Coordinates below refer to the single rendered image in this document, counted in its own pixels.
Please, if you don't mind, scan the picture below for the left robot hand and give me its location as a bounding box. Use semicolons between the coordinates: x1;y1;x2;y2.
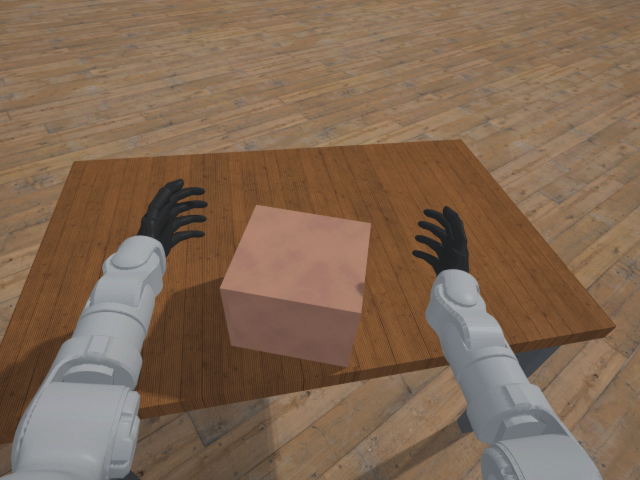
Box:
136;179;208;257

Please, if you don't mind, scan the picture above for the robot left forearm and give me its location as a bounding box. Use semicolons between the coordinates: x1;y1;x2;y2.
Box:
11;236;166;473

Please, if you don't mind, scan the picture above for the robot right forearm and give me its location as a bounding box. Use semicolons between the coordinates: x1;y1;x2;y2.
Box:
425;269;603;480

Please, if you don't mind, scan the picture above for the robot left upper arm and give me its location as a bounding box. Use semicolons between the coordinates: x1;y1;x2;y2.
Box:
0;382;140;480

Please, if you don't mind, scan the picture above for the robot right upper arm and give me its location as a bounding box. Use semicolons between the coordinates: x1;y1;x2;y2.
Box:
481;433;600;480

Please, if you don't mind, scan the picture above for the table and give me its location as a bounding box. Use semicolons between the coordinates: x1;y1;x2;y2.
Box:
0;139;617;480

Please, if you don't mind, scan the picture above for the carton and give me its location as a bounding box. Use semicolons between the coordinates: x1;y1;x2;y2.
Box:
220;205;371;367

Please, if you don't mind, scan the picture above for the right robot hand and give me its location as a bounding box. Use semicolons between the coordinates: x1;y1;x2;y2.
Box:
412;206;469;278

